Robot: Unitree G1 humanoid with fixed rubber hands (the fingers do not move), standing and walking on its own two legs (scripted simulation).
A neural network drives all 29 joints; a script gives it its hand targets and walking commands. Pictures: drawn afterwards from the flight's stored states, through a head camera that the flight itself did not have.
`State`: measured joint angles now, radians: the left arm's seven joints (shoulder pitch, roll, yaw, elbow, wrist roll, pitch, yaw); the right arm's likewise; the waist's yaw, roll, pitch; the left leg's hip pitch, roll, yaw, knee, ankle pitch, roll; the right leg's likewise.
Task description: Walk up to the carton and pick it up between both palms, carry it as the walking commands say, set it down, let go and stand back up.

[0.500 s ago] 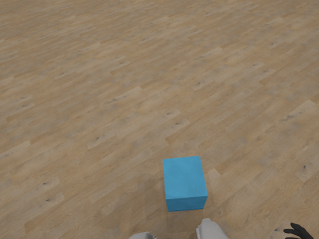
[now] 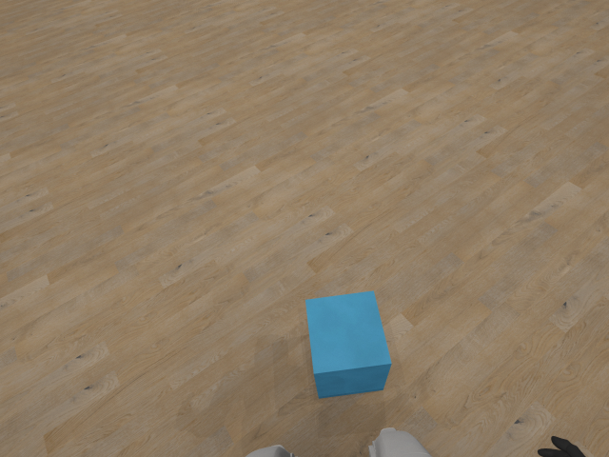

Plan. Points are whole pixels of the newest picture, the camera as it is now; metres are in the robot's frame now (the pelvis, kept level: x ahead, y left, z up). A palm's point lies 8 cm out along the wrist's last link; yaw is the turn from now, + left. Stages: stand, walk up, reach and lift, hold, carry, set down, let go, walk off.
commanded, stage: walk up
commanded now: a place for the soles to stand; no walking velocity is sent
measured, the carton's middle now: (345, 346) +0.48 -0.05 -0.61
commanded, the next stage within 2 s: reach and lift in 1.70 s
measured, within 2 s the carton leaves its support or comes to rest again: neither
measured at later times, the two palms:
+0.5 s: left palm out of the picture +0.07 +0.30 -0.07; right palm out of the picture +0.01 -0.36 -0.09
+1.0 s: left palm out of the picture +0.11 +0.25 -0.07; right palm out of the picture +0.07 -0.40 -0.10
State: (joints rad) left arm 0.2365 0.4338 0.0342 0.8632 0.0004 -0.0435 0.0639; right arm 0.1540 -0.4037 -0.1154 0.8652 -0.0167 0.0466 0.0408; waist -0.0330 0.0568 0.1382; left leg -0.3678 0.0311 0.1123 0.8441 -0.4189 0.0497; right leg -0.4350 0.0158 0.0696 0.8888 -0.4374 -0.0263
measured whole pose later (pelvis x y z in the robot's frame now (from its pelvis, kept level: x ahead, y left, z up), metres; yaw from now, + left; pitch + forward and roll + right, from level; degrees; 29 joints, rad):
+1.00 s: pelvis +0.02 -0.07 +0.01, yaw -6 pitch -1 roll +2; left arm 0.29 0.42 0.05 0.86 0.00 -0.02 0.00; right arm 0.23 -0.40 -0.11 0.91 -0.02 -0.05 0.00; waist 0.02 0.01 0.04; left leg -0.43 0.08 0.11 0.74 -0.30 0.01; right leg -0.36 0.03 0.09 0.81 -0.43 -0.02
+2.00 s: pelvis +0.02 -0.05 +0.01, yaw -5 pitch -1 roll +1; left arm 0.06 0.36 0.13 0.67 0.00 0.09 -0.04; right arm 0.06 -0.35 -0.11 0.62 -0.04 0.06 0.04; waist 0.00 0.00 0.24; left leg -0.44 0.05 0.10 0.76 -0.30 -0.01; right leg -0.36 0.00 0.09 0.80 -0.43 0.03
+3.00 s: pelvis -0.01 -0.04 -0.06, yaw -3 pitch +33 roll +1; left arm -0.75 0.19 0.22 0.67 0.00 0.19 0.11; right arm -0.82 -0.33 -0.14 0.82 0.02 0.13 0.03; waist 0.02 0.00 0.06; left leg -1.33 0.05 0.09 1.02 -0.26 0.02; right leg -1.26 0.00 0.09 1.12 -0.43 0.05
